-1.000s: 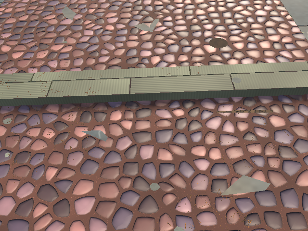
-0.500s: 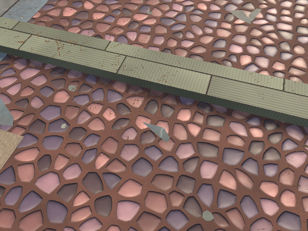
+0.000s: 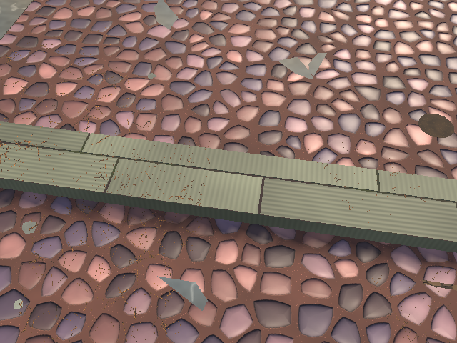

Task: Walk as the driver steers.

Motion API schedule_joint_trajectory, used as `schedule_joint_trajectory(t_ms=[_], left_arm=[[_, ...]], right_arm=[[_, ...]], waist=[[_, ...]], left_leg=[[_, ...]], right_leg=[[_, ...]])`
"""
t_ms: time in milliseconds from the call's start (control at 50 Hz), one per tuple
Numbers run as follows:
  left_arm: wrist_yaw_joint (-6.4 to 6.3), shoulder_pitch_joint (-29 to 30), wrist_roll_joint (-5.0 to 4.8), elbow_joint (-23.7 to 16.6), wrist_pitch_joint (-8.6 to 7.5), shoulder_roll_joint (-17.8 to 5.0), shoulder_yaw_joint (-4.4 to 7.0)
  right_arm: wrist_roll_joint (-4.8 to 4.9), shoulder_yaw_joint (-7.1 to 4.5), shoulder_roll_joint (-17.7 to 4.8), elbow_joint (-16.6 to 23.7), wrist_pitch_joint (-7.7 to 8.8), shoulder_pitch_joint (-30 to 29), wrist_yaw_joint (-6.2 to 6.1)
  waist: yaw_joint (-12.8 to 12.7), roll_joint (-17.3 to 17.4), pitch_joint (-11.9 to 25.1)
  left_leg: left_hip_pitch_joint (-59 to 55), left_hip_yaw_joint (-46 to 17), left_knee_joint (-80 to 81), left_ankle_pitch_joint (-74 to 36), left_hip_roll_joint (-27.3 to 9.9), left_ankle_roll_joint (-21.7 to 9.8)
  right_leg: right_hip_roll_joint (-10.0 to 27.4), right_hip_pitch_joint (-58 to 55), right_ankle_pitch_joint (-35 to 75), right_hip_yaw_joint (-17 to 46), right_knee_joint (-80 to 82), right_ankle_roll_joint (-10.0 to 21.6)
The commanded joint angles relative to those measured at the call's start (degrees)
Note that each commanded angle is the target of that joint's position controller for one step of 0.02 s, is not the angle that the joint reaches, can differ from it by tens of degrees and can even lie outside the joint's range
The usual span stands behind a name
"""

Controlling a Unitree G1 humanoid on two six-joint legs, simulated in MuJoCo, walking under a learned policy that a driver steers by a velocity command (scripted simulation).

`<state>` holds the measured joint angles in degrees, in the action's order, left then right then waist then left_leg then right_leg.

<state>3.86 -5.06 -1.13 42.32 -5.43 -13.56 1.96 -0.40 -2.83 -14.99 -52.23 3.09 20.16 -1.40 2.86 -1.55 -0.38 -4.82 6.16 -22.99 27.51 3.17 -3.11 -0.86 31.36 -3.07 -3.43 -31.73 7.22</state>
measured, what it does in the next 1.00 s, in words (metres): walks ahead, turning right: left foot, then right foot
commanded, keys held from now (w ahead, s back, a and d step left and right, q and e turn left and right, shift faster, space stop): w+e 0.52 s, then w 0.36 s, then w+q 0.12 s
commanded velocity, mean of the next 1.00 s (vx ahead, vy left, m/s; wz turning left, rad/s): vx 0.50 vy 0.00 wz -0.38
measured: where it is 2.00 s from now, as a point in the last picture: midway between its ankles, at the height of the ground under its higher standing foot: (273, 161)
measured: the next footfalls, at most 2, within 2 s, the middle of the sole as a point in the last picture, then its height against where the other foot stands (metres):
left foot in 0.46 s outside the picture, level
right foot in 0.96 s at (312, 296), level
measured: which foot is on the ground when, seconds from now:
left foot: down 0.00-0.02, up 0.04-0.44, down 0.46-0.98, up 1.00-1.00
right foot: down 0.00-0.48, up 0.50-0.94, down 0.96-1.00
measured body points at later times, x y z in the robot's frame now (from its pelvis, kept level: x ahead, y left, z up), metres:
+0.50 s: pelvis +0.29 +0.01 +0.01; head +0.31 +0.01 +0.46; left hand +0.43 +0.27 -0.11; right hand +0.43 -0.29 -0.06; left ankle +0.41 +0.10 -0.72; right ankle +0.14 -0.08 -0.70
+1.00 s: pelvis +0.51 -0.11 +0.01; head +0.54 -0.13 +0.46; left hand +0.82 +0.00 -0.05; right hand +0.38 -0.36 -0.12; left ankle +0.42 +0.09 -0.68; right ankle +0.55 -0.24 -0.72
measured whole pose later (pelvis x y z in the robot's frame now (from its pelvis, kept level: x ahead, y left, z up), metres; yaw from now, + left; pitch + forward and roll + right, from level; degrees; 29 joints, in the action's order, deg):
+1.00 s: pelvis +0.51 -0.11 +0.01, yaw -23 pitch +3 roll +1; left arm 1.5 -2.7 0.5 33.8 -4.6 -14.1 1.7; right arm 1.3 -2.5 -16.7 -50.5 3.9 23.2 0.4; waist 5.1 -0.2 -1.1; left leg 8.3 -0.3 -42.3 26.6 -2.1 0.3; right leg 0.7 27.0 -7.1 -2.0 -32.5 2.8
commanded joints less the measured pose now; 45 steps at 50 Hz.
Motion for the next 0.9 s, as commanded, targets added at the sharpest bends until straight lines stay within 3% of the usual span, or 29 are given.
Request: schedule_joint_trajectory(t_ms=[20,40,60,80,100,120,160,200,280,360,400,440,460,480,500,520,540,560,600,640,700,780,840,900], left_arm=[[-1.55,-21.08,0.88,-0.79,0.07,-17.50,5.85],[-1.64,-21.05,0.79,-0.82,-0.07,-15.88,5.12],[-2.10,-19.76,0.67,-1.03,0.28,-11.85,4.32],[-2.37,-15.57,0.47,-2.11,0.51,-9.87,3.72],[-2.23,-11.68,0.36,-3.28,0.66,-8.97,3.33],[-2.24,-9.12,0.64,-4.43,0.70,-7.83,2.85],[-2.45,-7.34,0.73,-5.47,0.70,-8.49,3.01],[-3.02,-7.93,0.62,-5.65,0.55,-10.00,3.44],[-4.18,-11.79,-0.32,-4.87,1.43,-11.32,3.99],[-4.33,-15.07,-0.64,-4.16,2.15,-11.28,4.06],[-4.52,-14.81,-0.46,-4.38,2.41,-11.11,4.09],[-4.57,-13.06,-0.18,-5.15,2.69,-9.70,3.71],[-4.41,-12.20,0.21,-6.07,2.38,-6.90,2.73],[-4.30,-16.43,0.01,-7.48,1.84,-2.99,1.46],[-4.34,-19.76,-0.93,-8.51,1.41,-5.00,1.33],[-4.40,-17.40,-1.24,-7.23,1.74,-10.30,2.59],[-4.36,-12.84,-0.51,-7.74,2.12,-11.03,2.86],[-4.24,-10.68,0.25,-8.24,2.19,-9.94,2.77],[-3.78,-10.56,0.04,-8.48,2.31,-7.73,2.65],[-3.57,-10.86,-0.01,-8.18,2.49,-5.96,2.21],[-3.51,-6.87,0.78,-9.26,2.07,-4.86,1.50],[-2.67,0.34,0.58,-10.50,1.12,-3.44,0.61],[-1.93,4.83,-0.12,-12.05,0.80,-3.86,0.68],[-1.43,5.77,-0.21,-13.16,0.39,-5.36,1.25]], right_arm=[[-1.04,-0.24,-5.65,7.03,1.74,-0.10,-0.12],[-0.85,1.07,-3.18,7.29,4.10,2.43,1.34],[1.20,-0.18,-8.32,8.94,5.81,-3.48,2.38],[2.13,-0.03,-8.42,10.61,6.43,-7.65,2.67],[1.20,-0.12,-7.74,10.71,6.34,-8.78,2.34],[0.19,-0.68,-8.00,10.69,5.63,-8.20,1.91],[-0.52,-0.73,-6.68,11.37,4.00,-5.81,1.54],[-0.86,-0.45,-5.57,12.62,3.13,-7.21,0.94],[-0.58,0.47,-3.38,15.34,3.14,-16.46,0.87],[0.67,-0.23,-5.61,17.24,3.96,-21.01,1.69],[0.86,-1.10,-7.44,17.46,4.63,-20.37,2.06],[0.78,-2.18,-8.77,16.05,5.25,-14.32,1.91],[-0.11,-3.02,-10.86,15.39,5.57,-7.93,1.43],[-1.38,-4.21,-15.57,14.78,5.38,-0.34,0.91],[-0.43,-4.64,-15.58,12.80,4.58,3.20,1.48],[0.17,-3.40,-10.56,14.00,4.31,0.67,1.44],[0.19,-2.70,-8.43,14.15,3.84,-1.19,1.36],[-0.11,-2.10,-7.25,13.97,3.57,-3.46,1.53],[-0.50,-1.48,-5.83,13.08,3.63,-5.45,1.80],[-0.09,-1.64,-6.20,11.85,4.04,-5.03,2.07],[0.41,-2.17,-8.36,9.97,4.09,-4.11,1.94],[1.21,-2.16,-9.95,8.03,3.16,-2.25,1.70],[1.80,-2.21,-11.13,6.34,2.37,0.88,1.87],[2.33,-2.34,-11.83,5.24,1.51,1.56,1.81]], waist=[[-10.19,-6.82,18.35],[-7.91,-12.43,25.17],[-9.96,-6.92,19.19],[-8.40,-1.83,11.18],[-5.62,4.11,6.06],[-3.44,5.16,3.80],[-0.93,1.80,2.55],[-0.85,0.15,1.89],[-4.79,-2.36,1.77],[-6.69,-4.30,2.53],[-5.61,-5.41,2.71],[-1.89,-6.38,4.11],[1.30,-4.26,9.18],[1.75,7.43,17.28],[0.81,21.20,19.57],[1.82,12.91,12.52],[2.18,8.05,6.92],[1.02,5.69,3.23],[-1.42,7.63,0.29],[-2.17,7.99,0.36],[-1.97,6.18,0.26],[0.59,6.11,-0.57],[2.21,6.76,-1.45],[0.89,7.75,-1.86]], left_leg=[[28.78,-0.15,-49.15,-37.81,-5.23,1.78],[45.20,-10.72,-61.15,4.44,2.77,2.65],[50.97,-15.39,-61.94,0.68,-1.74,1.05],[51.68,-14.08,-57.39,-4.25,-4.46,0.52],[49.08,-12.58,-51.82,-6.45,-6.33,0.90],[45.23,-12.12,-47.51,-7.99,-7.92,1.71],[40.75,-11.00,-42.39,-9.21,-8.84,3.76],[39.08,-9.40,-35.59,-13.08,-8.42,5.87],[34.62,-8.28,-16.57,-28.49,-5.08,6.98],[32.58,-10.27,-7.75,-29.55,-3.05,6.44],[30.63,-11.21,-5.18,-25.34,-2.75,4.98],[22.15,-10.24,-1.52,-23.51,-3.07,2.40],[10.70,-14.35,-2.19,-22.64,-8.54,-0.56],[-9.67,-31.29,-1.42,-18.92,-21.28,-7.57],[-15.12,-51.61,3.75,-5.24,-28.86,-12.68],[-9.43,-47.40,5.35,1.96,-26.91,-10.70],[-2.62,-38.81,5.74,-1.27,-24.03,-8.47],[4.03,-32.54,7.21,-7.61,-21.08,-7.73],[11.69,-24.79,10.24,-15.28,-17.24,-7.33],[13.43,-20.32,12.00,-21.02,-16.20,-8.58],[11.88,-16.41,13.31,-29.19,-16.78,-9.80],[11.53,-10.51,13.26,-31.11,-14.78,-7.95],[9.09,-10.57,12.14,-30.28,-16.16,-7.33],[5.93,-11.98,8.97,-34.69,-18.18,-6.25]], right_leg=[[13.37,-44.78,3.08,25.25,1.80,12.82],[21.45,-57.22,-1.80,51.23,10.29,20.04],[18.68,-53.61,-7.17,44.41,12.40,15.78],[16.61,-43.95,-5.90,35.91,13.73,13.23],[14.22,-33.98,-0.84,30.77,15.26,11.67],[12.17,-27.27,3.33,27.03,16.91,10.83],[9.94,-19.40,7.53,23.98,19.15,11.12],[7.98,-14.53,11.63,19.61,19.63,10.76],[4.03,-12.38,5.56,16.18,17.43,6.70],[6.31,-18.06,-2.12,22.73,13.38,5.12],[7.79,-21.30,-3.99,26.95,10.21,4.23],[6.20,-20.89,-3.16,27.90,4.85,2.21],[3.43,-16.81,-3.46,24.84,-4.89,0.12],[-3.66,-1.17,-16.70,16.57,-23.40,-3.84],[-3.50,12.43,-32.03,13.20,-36.14,-5.24],[0.05,16.34,-27.39,14.51,-42.23,-5.86],[1.71,16.30,-22.51,12.55,-43.24,-6.12],[3.05,14.48,-18.84,11.73,-41.08,-6.24],[5.08,9.96,-15.35,11.03,-36.93,-6.18],[5.04,8.59,-13.75,9.59,-33.86,-6.53],[6.15,10.13,-8.47,8.27,-25.02,-7.29],[5.57,5.57,1.18,4.71,-10.53,-7.32],[4.16,3.05,1.33,3.24,-4.33,-6.65],[2.86,-0.35,-3.36,2.78,0.33,-4.13]])
Keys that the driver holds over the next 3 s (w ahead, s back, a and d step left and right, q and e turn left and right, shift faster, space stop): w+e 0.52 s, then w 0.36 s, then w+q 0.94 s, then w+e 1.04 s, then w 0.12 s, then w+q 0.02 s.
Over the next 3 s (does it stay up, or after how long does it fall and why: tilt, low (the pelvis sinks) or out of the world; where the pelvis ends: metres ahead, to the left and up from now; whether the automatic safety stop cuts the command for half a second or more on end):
stays up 1.58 -0.27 0.07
